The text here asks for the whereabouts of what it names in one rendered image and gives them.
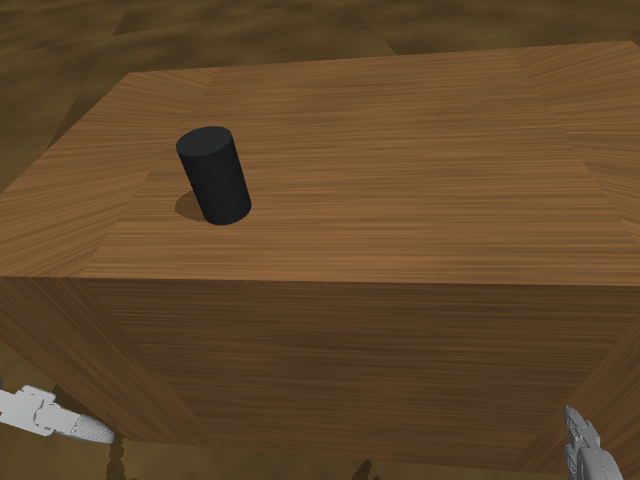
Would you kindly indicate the left robot hand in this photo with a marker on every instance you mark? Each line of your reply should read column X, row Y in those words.
column 35, row 410

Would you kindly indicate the can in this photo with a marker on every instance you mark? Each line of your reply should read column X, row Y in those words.
column 210, row 160

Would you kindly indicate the right robot hand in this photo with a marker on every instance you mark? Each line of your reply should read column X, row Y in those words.
column 584, row 457

